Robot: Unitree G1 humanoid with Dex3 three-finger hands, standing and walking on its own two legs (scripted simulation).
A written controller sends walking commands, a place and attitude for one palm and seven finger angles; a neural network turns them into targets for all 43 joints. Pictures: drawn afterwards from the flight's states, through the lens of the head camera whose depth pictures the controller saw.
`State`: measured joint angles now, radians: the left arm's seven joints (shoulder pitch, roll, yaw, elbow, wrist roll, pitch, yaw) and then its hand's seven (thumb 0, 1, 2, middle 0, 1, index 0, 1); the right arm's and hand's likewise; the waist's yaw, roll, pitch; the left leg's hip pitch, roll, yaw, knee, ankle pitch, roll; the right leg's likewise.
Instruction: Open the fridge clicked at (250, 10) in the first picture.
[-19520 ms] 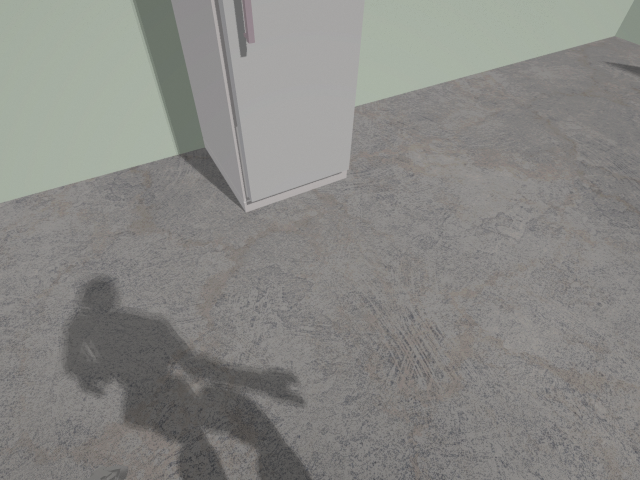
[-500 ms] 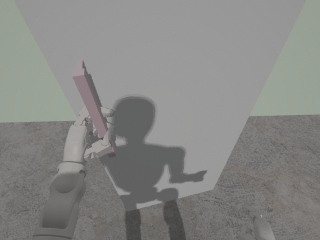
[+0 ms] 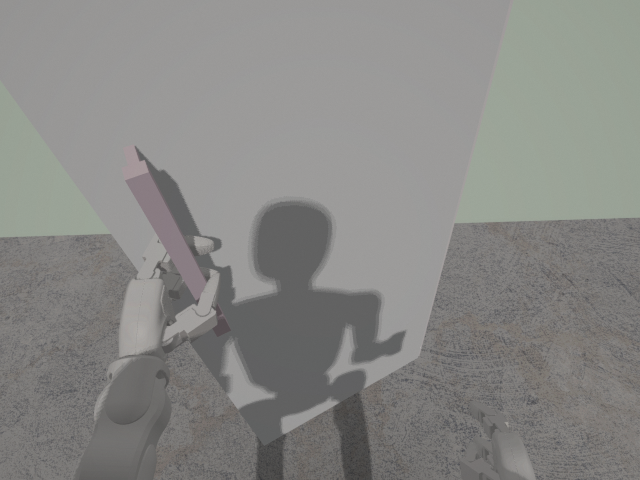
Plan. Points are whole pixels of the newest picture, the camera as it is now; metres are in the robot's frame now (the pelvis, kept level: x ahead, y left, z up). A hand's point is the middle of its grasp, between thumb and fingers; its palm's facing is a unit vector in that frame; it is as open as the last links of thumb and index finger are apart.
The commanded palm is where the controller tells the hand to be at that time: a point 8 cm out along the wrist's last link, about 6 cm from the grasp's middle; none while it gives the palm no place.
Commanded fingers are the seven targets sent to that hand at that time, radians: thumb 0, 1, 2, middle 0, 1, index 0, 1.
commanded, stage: walk backward, drawing the door open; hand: left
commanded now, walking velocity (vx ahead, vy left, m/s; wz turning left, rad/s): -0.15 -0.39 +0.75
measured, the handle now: (184, 256) +0.34 +0.15 +0.15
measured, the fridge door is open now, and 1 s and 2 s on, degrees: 29 70 71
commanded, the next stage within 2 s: stop walking and hold the door back in 0.98 s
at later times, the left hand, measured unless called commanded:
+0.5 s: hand (348, 453) +0.14 -0.02 +0.11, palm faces +0.28 -0.93 -0.23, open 7.1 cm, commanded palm +0.10 +0.01 +0.12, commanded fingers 0.00 0.90 0.90 -0.45 -1.40 -0.45 -1.40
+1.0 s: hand out of the picture +0.10 -0.16 +0.11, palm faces +0.66 -0.72 -0.21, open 7.1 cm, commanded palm +0.04 -0.15 +0.12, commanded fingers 0.00 0.90 0.90 -0.45 -1.40 -0.45 -1.40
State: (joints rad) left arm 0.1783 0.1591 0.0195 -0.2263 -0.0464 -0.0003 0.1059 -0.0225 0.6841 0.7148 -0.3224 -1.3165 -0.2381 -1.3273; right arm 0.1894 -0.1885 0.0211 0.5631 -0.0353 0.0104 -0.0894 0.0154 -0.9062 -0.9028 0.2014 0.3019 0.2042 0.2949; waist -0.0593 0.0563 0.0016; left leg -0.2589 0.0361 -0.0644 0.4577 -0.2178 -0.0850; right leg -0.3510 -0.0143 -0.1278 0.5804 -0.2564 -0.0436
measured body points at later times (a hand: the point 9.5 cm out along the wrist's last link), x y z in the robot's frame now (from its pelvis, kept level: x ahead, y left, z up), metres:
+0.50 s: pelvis -0.10 -0.20 -0.01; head -0.06 -0.20 +0.43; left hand +0.12 +0.02 +0.13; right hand +0.11 -0.35 -0.13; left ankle -0.08 +0.05 -0.72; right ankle -0.06 -0.34 -0.74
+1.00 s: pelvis -0.04 -0.44 -0.02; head +0.02 -0.40 +0.42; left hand +0.06 -0.13 +0.12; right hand +0.24 -0.44 -0.13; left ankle -0.16 -0.27 -0.68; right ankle +0.08 -0.49 -0.73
